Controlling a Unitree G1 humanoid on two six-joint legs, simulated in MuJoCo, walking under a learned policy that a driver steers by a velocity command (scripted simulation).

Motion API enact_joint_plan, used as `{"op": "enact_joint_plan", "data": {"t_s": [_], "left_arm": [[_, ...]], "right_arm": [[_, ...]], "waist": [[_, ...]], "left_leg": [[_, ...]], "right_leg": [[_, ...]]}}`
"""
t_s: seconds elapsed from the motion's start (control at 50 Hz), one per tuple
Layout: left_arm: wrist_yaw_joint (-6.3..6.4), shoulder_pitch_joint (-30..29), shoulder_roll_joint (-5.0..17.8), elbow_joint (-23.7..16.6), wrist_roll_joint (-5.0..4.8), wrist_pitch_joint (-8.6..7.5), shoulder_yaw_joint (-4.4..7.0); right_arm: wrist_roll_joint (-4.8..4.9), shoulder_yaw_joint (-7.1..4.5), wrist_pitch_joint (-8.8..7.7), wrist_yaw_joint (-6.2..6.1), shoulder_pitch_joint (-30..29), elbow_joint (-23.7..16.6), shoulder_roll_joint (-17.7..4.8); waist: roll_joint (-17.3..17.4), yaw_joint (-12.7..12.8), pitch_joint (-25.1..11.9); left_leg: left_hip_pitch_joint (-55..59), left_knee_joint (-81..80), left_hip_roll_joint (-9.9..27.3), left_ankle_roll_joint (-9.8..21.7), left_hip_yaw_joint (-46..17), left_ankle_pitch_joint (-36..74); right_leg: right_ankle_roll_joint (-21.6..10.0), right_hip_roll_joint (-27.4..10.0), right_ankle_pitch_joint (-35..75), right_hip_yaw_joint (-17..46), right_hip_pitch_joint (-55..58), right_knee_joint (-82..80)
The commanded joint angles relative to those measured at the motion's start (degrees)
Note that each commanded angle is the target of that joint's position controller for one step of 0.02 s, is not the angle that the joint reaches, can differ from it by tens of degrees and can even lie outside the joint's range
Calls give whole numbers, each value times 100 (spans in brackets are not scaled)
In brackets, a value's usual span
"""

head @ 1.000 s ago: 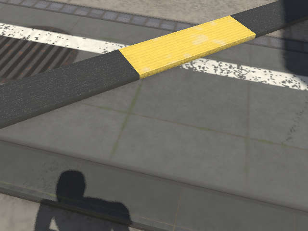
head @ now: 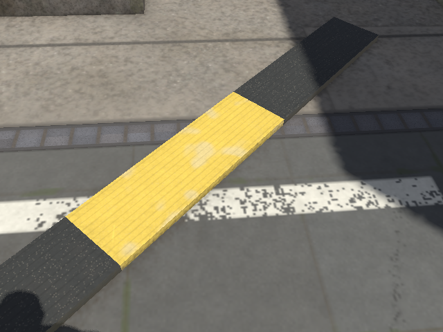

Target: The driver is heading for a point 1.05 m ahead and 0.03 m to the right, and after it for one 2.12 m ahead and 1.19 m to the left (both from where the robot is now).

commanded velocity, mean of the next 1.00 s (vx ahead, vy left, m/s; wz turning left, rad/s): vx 0.50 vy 0.00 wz -0.18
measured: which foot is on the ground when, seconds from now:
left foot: down 0.00-0.38, up 0.40-0.80, down 0.82-1.00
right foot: up 0.00-0.36, down 0.38-0.82, up 0.84-1.00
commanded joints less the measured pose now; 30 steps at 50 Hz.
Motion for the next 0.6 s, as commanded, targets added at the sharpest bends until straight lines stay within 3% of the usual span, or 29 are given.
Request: {"op": "enact_joint_plan", "data": {"t_s": [0.02, 0.04, 0.08, 0.12, 0.18, 0.22, 0.26, 0.32, 0.36, 0.38, 0.4, 0.42, 0.44, 0.46, 0.48, 0.5, 0.52, 0.54, 0.58, 0.6], "left_arm": [[-110, 337, 336, -107, -33, -65, 67], [-140, 98, 389, -170, 2, -116, 81], [-148, -387, 341, -281, -85, -200, 104], [-91, -665, 270, -380, -138, -178, 106], [-94, -1099, 41, -443, -125, -20, 42], [-42, -1115, 13, -428, -53, 88, 34], [20, -1028, 144, -376, -28, 143, 88], [158, -598, 395, -177, -28, 95, 222], [286, -110, 594, -30, -121, -18, 315], [394, 756, 804, 258, -164, -76, 417], [601, 2168, 1027, 733, -17, -36, 538], [607, 3271, 941, 1137, 93, -7, 424], [628, 3798, 1034, 1280, 187, -65, 552], [626, 2947, 1127, 1226, 52, -179, 616], [591, 2142, 552, 1146, -64, -169, 427], [529, 1099, 223, 646, -423, -79, 198], [526, 671, 112, 565, -371, -30, 109], [532, 443, 168, 442, -285, 10, 74], [598, 532, 509, 386, -162, 10, 127], [646, 822, 537, 471, -156, -11, 127]], "right_arm": [[-137, 159, -343, -60, -842, -402, 15], [-168, 166, -371, -92, -735, -367, -73], [-241, 100, -376, -132, -226, -303, -486], [-289, 58, -333, -116, 221, -190, -749], [-167, 27, -285, 18, 760, 0, -810], [-130, -17, -295, 104, 818, 71, -947], [-96, -99, -286, 102, 825, 88, -1114], [-77, -259, -138, 40, 880, 46, -1390], [-106, -346, -14, 27, 730, 5, -1562], [-208, -324, -2, 70, 591, -45, -1493], [-374, -129, -52, 197, 934, -36, -931], [-331, 91, -133, 430, 1211, -157, -372], [107, 46, -179, 505, -454, -673, -452], [150, 4, -281, 395, -1206, -939, -602], [-27, -88, -265, 246, -1226, -981, -906], [960, -162, -376, -60, -1457, -1429, -801], [935, -120, -357, -140, -1003, -1293, -763], [807, -117, -297, -169, -620, -1195, -715], [523, -67, -248, -197, -863, -1308, -621], [422, -20, -236, -172, -1056, -1317, -488]], "waist": [[845, 552, -87], [749, 492, -204], [763, 199, -244], [790, 67, -253], [789, -59, 19], [824, 72, 205], [899, 187, 275], [1056, 338, 323], [1130, 575, 210], [1107, 850, -167], [306, 1085, -1222], [-619, 1208, -2160], [25, 1889, -1199], [-54, 1619, -71], [220, 1103, -91], [732, 221, 362], [620, -146, 409], [448, -322, 473], [416, -277, 706], [405, -152, 636]], "left_leg": [[181, -2943, 1018, -92, -1070, 1451], [379, -2930, 947, -176, -750, 2006], [1158, -2980, 862, -350, -261, 3243], [2202, -3098, 1083, -327, -99, 4368], [2878, -3169, 1335, -160, 139, 5356], [3187, -3090, 1494, -59, 213, 6114], [3488, -2883, 1590, -48, 247, 6853], [3801, -2234, 1715, -112, 256, 7723], [3528, -1364, 1705, -144, 261, 8422], [2439, -393, 1497, -231, 215, 8158], [263, 1555, 1254, -633, 57, 5237], [-1752, 3719, -71, -1058, -448, -1248], [-2980, 4548, -272, -739, -1551, -1037], [-3619, 4690, 111, -614, -1920, -726], [-3028, 4246, 362, -438, -1993, -352], [-2231, 3807, 308, -351, -1746, 158], [-1836, 3604, 490, -338, -1789, 291], [-1596, 3194, 653, -340, -1756, 295], [-1150, 1860, 716, -488, -1448, 1045], [-709, 1000, 630, -472, -1265, 1731]], "right_leg": [[192, -385, 436, -151, -13, -660], [258, -375, 490, -251, 47, -949], [413, -263, 466, -464, -74, -1812], [591, -303, 315, -545, -239, -2889], [688, -359, -109, -852, 20, -4296], [647, -279, -438, -960, 196, -4947], [638, -95, -803, -1106, 499, -5413], [703, 259, -1349, -1275, 1130, -5963], [499, 564, -995, -1452, 2143, -6614], [255, 689, -384, -1300, 3874, -6477], [-600, 84, 1081, -346, 6846, -5540], [-1831, -1418, 2229, 2179, 9076, -6237], [-1393, -1612, 1694, 2644, 8458, -7241], [-1123, -1644, 1230, 2097, 7284, -7398], [-1022, -1602, 793, 1776, 6053, -7718], [-840, -1529, 637, 2026, 4617, -8230], [-753, -1457, 264, 1621, 3885, -8499], [-647, -1384, 2, 1263, 3393, -8721], [-445, -981, 526, 438, 2541, -8987], [-276, -692, 644, 2, 2372, -8947]]}}
Velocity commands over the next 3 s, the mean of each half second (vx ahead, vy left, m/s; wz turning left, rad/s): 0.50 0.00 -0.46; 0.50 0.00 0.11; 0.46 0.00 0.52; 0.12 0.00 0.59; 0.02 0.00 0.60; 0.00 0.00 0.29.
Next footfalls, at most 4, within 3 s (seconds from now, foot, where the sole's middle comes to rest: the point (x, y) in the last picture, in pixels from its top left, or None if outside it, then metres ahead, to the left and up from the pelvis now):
0.38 right None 0.34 -0.12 -0.74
0.82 left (215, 262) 0.73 0.01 -0.74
1.30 right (277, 210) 0.93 -0.21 -0.74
1.72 left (194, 178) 1.05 0.09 -0.71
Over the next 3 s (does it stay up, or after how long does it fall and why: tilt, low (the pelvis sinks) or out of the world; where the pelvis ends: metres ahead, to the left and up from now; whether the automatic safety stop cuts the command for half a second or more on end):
stays up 0.93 -0.12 0.02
